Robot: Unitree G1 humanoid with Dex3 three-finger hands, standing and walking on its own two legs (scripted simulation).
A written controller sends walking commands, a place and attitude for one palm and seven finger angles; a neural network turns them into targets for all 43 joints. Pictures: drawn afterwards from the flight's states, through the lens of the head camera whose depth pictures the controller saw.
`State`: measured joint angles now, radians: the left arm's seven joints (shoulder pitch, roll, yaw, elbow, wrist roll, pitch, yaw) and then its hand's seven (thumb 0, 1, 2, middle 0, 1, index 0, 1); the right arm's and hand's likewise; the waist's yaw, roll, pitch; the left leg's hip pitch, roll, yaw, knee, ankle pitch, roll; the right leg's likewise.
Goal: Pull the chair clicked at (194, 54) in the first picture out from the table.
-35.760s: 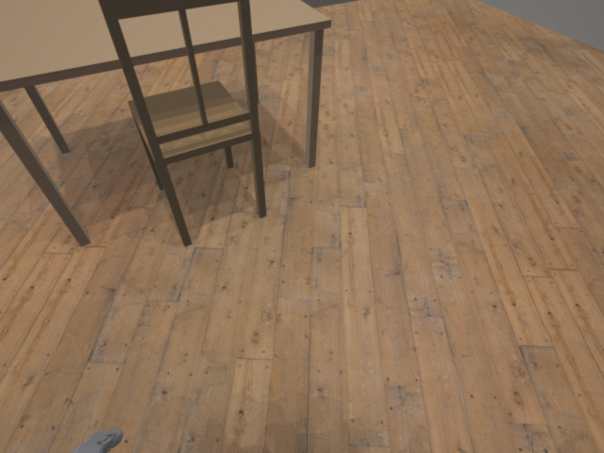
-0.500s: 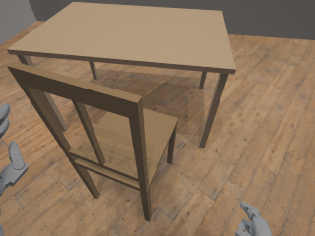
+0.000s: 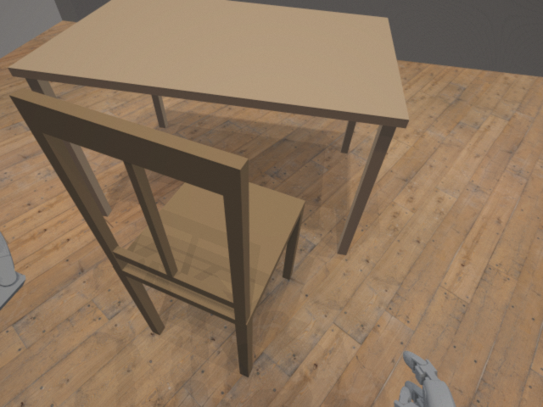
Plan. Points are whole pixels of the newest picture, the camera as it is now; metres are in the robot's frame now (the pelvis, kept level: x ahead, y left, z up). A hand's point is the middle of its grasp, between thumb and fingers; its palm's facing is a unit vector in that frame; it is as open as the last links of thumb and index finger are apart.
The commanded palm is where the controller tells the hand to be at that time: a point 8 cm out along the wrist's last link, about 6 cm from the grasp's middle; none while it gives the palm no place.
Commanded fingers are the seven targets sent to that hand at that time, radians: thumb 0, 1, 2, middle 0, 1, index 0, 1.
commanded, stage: step back with the hand held close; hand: left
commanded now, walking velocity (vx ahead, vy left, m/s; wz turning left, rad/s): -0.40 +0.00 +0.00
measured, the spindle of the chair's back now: (156, 227) +0.42 +0.25 -0.03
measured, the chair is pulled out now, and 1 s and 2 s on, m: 0.31 0.31 0.31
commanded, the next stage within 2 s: stop stepping back and stand still in 0.72 s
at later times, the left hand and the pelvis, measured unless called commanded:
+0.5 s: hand out of the picture +0.10 +0.24 +0.19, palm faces +0.48 -0.77 -0.42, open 7.4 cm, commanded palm +0.05 +0.28 +0.20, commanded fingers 0.00 0.90 0.90 -0.20 -0.30 -0.20 -0.30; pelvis -0.10 -0.02 +0.00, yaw -1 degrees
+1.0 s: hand out of the picture -0.04 +0.23 +0.19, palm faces +0.40 -0.80 -0.44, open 7.4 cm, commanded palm -0.09 +0.27 +0.20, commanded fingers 0.00 0.90 0.90 -0.20 -0.30 -0.20 -0.30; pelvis -0.25 -0.02 +0.01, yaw -3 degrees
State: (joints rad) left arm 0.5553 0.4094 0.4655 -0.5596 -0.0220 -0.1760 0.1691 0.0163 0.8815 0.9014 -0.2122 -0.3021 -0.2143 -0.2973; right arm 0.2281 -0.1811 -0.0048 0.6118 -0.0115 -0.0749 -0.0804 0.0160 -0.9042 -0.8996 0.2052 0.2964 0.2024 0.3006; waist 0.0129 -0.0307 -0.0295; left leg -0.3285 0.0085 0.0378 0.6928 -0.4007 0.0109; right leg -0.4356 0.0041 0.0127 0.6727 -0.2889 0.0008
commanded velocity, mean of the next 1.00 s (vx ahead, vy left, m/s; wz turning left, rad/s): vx -0.25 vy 0.00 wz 0.01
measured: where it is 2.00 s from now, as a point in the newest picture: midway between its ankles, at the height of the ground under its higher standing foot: outside the picture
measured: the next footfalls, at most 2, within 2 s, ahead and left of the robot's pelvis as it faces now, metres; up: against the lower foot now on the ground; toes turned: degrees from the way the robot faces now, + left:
right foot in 0.46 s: -0.04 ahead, -0.13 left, +0.00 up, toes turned -3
left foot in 0.72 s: -0.13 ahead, +0.13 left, +0.00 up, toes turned +2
